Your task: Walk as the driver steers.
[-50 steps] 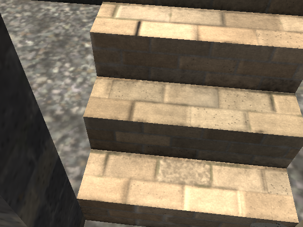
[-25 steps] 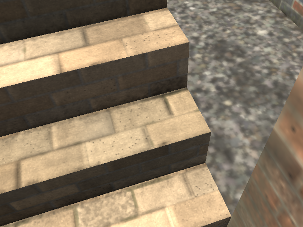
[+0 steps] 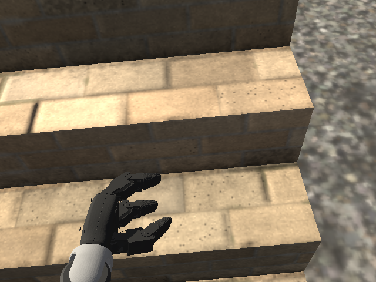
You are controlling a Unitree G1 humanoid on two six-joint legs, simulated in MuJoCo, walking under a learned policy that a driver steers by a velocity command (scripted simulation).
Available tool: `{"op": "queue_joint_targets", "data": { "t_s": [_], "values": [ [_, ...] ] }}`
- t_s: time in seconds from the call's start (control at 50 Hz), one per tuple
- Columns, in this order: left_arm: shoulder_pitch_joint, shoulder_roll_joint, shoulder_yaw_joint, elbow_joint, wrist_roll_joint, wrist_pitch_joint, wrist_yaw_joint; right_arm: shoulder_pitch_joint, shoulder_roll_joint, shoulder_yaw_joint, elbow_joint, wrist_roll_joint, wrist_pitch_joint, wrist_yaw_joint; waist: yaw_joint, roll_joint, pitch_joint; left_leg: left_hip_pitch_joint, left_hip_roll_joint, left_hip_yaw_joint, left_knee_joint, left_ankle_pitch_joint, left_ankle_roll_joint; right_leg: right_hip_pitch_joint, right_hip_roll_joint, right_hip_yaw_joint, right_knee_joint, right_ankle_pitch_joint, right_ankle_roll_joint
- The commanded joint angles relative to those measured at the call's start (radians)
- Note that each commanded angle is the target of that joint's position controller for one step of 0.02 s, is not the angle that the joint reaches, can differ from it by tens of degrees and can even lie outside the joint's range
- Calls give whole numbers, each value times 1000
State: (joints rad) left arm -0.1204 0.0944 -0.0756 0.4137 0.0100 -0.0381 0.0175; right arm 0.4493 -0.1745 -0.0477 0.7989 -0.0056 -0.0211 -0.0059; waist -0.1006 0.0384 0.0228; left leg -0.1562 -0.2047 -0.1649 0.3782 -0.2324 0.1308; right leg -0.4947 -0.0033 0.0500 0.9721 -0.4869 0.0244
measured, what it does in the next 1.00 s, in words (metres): climbs: right foot, then left foot 0.22 m higher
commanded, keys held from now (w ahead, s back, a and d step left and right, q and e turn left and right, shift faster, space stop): w+q+shift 0.16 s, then w+shift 0.10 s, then w+e+shift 0.26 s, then e+shift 0.48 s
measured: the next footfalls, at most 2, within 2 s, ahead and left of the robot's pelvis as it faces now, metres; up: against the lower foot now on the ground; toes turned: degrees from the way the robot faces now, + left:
right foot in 0.04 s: +0.07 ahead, -0.11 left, +0.00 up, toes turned +6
left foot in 0.50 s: +0.20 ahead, +0.29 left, +0.22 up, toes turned +19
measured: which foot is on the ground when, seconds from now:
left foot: down 0.00-0.04, up 0.06-0.48, down 0.50-1.00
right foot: up 0.00-0.02, down 0.04-0.56, up 0.58-1.00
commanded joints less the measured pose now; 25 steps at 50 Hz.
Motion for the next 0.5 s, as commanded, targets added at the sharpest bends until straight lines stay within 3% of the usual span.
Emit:
{"op": "queue_joint_targets", "data": {
  "t_s": [0.02,0.04,0.06,0.08,0.1,0.12,0.14,0.16,0.18,0.2,0.24,0.26,0.28,0.3,0.34,0.36,0.38,0.4,0.42,0.44,0.46,0.48,0.5],
  "values": [
    [371,210,107,84,-45,-2,45,-255,-198,-79,-81,-1,-53,37,265,-22,-267,45,165,-169,260,1219,49,446,14,-52,-530,420,-1],
    [597,264,128,195,-20,-26,51,-413,-174,-75,-133,17,-58,40,371,-99,-261,-228,73,-98,566,736,-15,701,-39,-48,-693,626,19],
    [602,318,138,281,19,-36,41,-450,-21,-37,-191,9,-62,33,277,-359,-161,-689,-78,-21,906,-168,-58,857,-236,107,-618,969,50],
    [383,360,150,214,70,-46,15,-182,59,-14,-224,41,-41,2,57,-502,-289,-760,10,-36,1219,-180,-86,723,-504,437,-567,1252,10],
    [206,286,154,183,47,-46,6,-123,32,-10,-166,1,-13,-4,-3,-366,-303,-760,96,-12,1519,-67,-74,598,-503,473,-578,849,-48],
    [169,224,146,169,10,-62,1,-170,14,-11,-171,-48,7,-5,-7,-229,-245,-829,98,21,1733,-6,-67,470,-456,398,-622,490,-58],
    [155,196,141,195,-7,-73,-6,-204,8,-4,-184,-75,24,11,-26,-102,-201,-900,107,37,1879,38,-65,405,-401,297,-622,353,-46],
    [205,152,120,252,-9,-84,8,-308,-2,3,-217,-76,25,28,-1,-54,-137,-966,103,47,1934,19,-42,352,-323,118,-575,384,-62],
    [325,168,125,318,-7,-89,2,-404,30,22,-246,-64,31,37,31,3,-68,-1029,112,54,1867,6,-35,322,-272,14,-550,533,-25],
    [402,181,133,371,2,-93,-8,-484,58,39,-285,-58,38,33,45,11,-51,-1018,106,65,1784,22,-28,300,-226,-48,-551,655,19],
    [502,248,152,414,16,-113,-12,-552,94,58,-324,-53,52,18,58,-99,-51,-1111,96,44,1979,-6,-22,324,-280,1,-623,590,-25],
    [478,260,156,406,10,-118,1,-572,89,60,-355,-68,57,13,35,-134,-41,-1156,122,-3,1953,-46,-19,333,-298,0,-662,500,-29],
    [474,236,149,401,13,-127,7,-613,47,54,-375,-62,51,3,50,-153,-18,-1153,128,-13,1911,-50,-23,305,-296,-16,-705,496,-55],
    [448,243,133,373,25,-133,1,-696,4,48,-418,-65,39,-20,64,-140,70,-1207,140,43,1853,-128,-50,278,-299,-1,-786,572,-129],
    [482,280,142,378,15,-140,16,-757,-14,47,-474,-66,39,-30,78,-143,38,-1261,182,50,1768,-233,-57,419,-314,16,-816,626,-185],
    [551,282,149,411,13,-142,25,-812,4,50,-495,-73,31,-32,115,-155,16,-1383,195,47,1821,-308,-49,573,-340,54,-803,644,-205],
    [593,293,157,434,9,-142,37,-841,0,51,-515,-80,23,-28,125,-140,-9,-1464,249,49,1780,-361,-42,706,-343,78,-783,657,-203],
    [663,302,171,464,17,-127,44,-879,-4,45,-513,-83,26,-14,175,-118,-87,-1521,288,112,1763,-426,-36,870,-343,89,-791,598,-211],
    [702,275,172,481,22,-117,54,-947,16,55,-540,-81,18,-3,208,-116,-75,-1560,332,100,1713,-468,-30,914,-345,106,-792,579,-201],
    [691,253,179,474,19,-105,57,-977,43,64,-569,-65,7,7,212,-111,-70,-1414,355,158,1471,-466,-42,841,-296,66,-853,642,-197],
    [690,213,180,472,12,-89,64,-1036,95,86,-618,-61,2,23,233,-130,-64,-1201,367,129,1277,-411,-40,702,-276,55,-902,758,-188],
    [499,228,181,407,14,-73,53,-895,116,100,-567,-16,3,43,137,-112,-162,-649,296,287,807,-283,-53,428,-188,-76,-965,1031,-191],
    [578,272,193,391,10,-84,33,-732,105,84,-510,19,14,20,152,-250,-298,-291,179,198,782,-472,-51,398,-202,-36,-778,1543,-210]
  ]
}}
